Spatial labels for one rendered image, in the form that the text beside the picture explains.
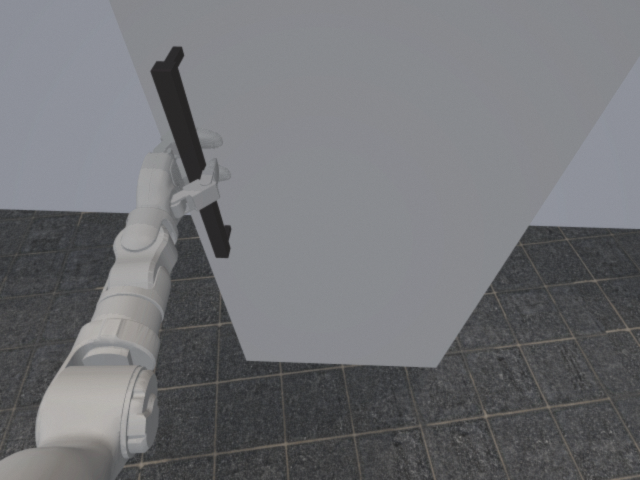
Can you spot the robot left forearm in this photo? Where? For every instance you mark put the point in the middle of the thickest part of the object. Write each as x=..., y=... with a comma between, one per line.
x=125, y=325

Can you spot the robot left upper arm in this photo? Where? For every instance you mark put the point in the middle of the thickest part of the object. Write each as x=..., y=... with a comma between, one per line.
x=95, y=418

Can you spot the fridge door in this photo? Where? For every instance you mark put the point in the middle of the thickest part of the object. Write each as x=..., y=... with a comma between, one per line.
x=386, y=156

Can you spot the handle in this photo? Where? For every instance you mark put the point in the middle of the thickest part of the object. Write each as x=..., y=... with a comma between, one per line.
x=170, y=88

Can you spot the robot left hand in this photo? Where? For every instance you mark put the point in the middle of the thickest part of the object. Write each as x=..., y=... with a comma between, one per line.
x=160, y=178

